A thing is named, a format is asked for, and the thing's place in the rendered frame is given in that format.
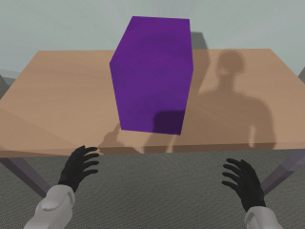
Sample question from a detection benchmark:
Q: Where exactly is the left robot forearm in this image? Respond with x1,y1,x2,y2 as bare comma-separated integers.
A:
24,184,75,229

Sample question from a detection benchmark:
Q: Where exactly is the robot left hand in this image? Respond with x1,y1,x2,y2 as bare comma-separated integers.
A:
57,145,99,193

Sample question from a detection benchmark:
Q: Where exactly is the table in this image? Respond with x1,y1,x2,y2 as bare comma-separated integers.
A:
0,49,305,198

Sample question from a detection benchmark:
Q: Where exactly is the carton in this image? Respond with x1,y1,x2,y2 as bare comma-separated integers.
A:
110,16,193,135

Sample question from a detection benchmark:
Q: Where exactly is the robot right hand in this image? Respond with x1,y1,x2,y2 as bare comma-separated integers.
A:
221,158,266,212

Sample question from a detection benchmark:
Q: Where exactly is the right robot forearm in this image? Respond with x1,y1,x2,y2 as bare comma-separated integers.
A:
244,206,283,229

